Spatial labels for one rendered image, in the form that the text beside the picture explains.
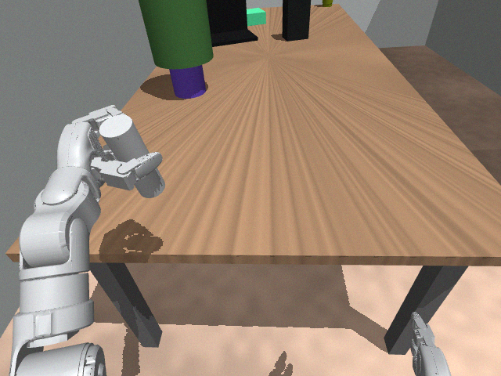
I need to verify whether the right robot hand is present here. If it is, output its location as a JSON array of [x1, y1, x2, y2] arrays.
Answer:
[[410, 312, 452, 376]]

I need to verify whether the table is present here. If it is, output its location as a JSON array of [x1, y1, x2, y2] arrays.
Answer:
[[5, 4, 501, 355]]

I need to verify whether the potted plant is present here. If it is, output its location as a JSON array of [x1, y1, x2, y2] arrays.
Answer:
[[139, 0, 214, 99]]

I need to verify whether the left robot arm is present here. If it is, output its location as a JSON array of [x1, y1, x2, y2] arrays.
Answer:
[[9, 167, 106, 376]]

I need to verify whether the left robot hand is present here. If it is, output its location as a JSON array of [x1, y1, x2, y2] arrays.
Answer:
[[57, 105, 163, 190]]

